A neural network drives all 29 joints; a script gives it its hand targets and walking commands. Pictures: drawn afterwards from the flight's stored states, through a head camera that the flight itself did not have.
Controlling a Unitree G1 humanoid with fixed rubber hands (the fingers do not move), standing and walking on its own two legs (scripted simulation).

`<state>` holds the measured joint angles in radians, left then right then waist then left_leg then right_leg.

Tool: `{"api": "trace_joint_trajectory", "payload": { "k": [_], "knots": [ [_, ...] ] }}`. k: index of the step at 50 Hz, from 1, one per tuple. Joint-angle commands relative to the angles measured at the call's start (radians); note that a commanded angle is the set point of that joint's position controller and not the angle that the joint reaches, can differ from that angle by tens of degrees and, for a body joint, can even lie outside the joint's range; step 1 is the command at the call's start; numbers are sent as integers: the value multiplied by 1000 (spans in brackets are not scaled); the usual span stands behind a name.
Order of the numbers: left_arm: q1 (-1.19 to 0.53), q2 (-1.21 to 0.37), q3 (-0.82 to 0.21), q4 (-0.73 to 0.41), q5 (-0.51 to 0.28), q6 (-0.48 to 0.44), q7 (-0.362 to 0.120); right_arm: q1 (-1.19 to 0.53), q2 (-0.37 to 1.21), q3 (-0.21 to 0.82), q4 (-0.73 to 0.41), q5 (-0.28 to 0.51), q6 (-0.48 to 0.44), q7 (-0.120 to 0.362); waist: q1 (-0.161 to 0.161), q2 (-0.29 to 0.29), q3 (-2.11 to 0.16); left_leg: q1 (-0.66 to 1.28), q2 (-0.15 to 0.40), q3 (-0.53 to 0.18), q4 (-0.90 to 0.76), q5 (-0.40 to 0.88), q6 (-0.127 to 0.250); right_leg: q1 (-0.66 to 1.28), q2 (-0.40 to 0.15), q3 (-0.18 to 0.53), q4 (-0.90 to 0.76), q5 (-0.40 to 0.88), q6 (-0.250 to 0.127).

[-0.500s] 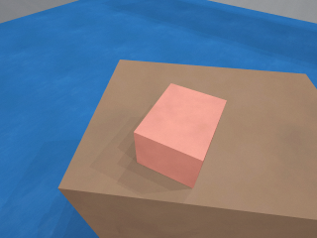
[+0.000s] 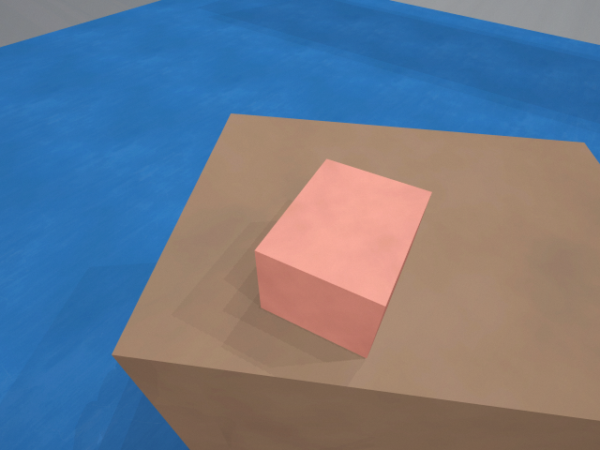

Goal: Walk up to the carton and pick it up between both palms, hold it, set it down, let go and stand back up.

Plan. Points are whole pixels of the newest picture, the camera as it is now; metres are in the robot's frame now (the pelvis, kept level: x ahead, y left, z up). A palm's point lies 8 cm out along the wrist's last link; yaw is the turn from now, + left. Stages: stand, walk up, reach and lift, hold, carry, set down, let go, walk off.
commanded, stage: stand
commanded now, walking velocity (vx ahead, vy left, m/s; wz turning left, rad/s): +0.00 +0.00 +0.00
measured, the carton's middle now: (345, 250) +0.46 -0.06 -0.01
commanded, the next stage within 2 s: none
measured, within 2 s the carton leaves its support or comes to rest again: neither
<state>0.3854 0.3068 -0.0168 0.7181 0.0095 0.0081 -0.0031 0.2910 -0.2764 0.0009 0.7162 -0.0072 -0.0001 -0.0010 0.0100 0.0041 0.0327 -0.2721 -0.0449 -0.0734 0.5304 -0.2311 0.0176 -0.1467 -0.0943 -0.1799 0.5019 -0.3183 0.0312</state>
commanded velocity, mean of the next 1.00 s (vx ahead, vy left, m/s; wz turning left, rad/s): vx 0.00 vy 0.00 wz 0.00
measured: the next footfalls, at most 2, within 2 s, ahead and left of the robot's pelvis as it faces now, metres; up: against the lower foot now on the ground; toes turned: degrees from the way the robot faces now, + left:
none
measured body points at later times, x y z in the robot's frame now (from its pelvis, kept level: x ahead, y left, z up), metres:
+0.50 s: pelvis +0.00 -0.01 +0.00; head +0.00 +0.00 +0.45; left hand +0.05 +0.27 -0.12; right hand +0.11 -0.27 -0.11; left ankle +0.03 +0.11 -0.73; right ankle -0.03 -0.13 -0.73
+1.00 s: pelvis +0.01 -0.01 +0.00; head +0.02 -0.01 +0.45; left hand +0.05 +0.27 -0.12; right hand +0.13 -0.27 -0.12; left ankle +0.03 +0.11 -0.73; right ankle -0.03 -0.13 -0.73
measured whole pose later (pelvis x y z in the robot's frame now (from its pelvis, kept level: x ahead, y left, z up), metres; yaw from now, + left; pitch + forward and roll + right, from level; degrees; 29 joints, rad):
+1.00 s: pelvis +0.01 -0.01 +0.00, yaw +2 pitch -1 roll -1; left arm 0.39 0.31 -0.01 0.71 0.01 0.01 0.00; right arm 0.29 -0.28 0.00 0.73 0.00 0.01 0.00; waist 0.02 0.02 0.02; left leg -0.28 -0.05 -0.11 0.57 -0.27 0.00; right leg -0.13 -0.09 -0.22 0.52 -0.36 0.02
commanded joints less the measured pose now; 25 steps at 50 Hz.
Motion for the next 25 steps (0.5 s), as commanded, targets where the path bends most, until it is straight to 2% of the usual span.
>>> {"api": "trace_joint_trajectory", "payload": {
  "k": [1, 3, 8, 11, 15, 16, 17, 19, 22, 25],
  "knots": [
    [51, 132, 43, -62, -3, -13, 5, 11, -133, -38, -74, 4, -15, -4, 1, -17, 10, -38, 89, -120, -81, 158, 25, -4, -63, 106, -115, 50, -63],
    [44, 138, 45, -55, -4, -11, 5, 1, -135, -38, -70, 6, -13, -4, 1, -26, 18, -44, 86, -114, -84, 136, 20, -7, -62, 104, -117, 24, -65],
    [61, 140, 43, -55, -2, -10, 7, 19, -139, -39, -61, 2, -16, -3, 1, 22, -9, -49, 86, -130, -95, 142, 20, 13, -60, 102, -94, 35, -66],
    [53, 140, 42, -61, -2, -10, 5, -1, -135, -35, -63, 1, -13, -4, 7, 9, 33, -58, 86, -124, -86, 121, 24, -1, -70, 108, -113, 8, -67],
    [57, 154, 41, -58, -6, -17, 9, 2, -122, -32, -61, 5, -14, -3, 4, -8, 2, -38, 75, -99, -57, 174, 12, 1, -90, 109, -138, 79, -78],
    [51, 158, 42, -59, -5, -17, 9, 1, -117, -30, -59, 3, -14, -2, 3, -29, -1, -27, 80, -103, -55, 179, 10, 8, -88, 104, -134, 79, -78],
    [48, 157, 41, -65, -5, -18, 9, 4, -124, -31, -62, 3, -16, -2, 0, 0, -25, -21, 78, -98, -50, 194, 7, 19, -86, 103, -128, 101, -77],
    [38, 152, 39, -64, -5, -14, 10, 3, -133, -36, -57, 8, -12, -5, -1, 10, 3, -35, 79, -106, -52, 219, 11, 10, -79, 95, -124, 110, -73],
    [51, 149, 39, -62, -6, -8, 8, -5, -133, -33, -59, 4, -9, -6, 9, -2, 24, -43, 85, -118, -69, 191, 15, -1, -68, 92, -118, 51, -71],
    [59, 141, 43, -57, 1, -5, 8, 6, -137, -39, -55, 3, -6, -5, 3, 31, 28, -63, 84, -136, -88, 115, 18, -9, -60, 89, -115, -8, -70]
  ]
}}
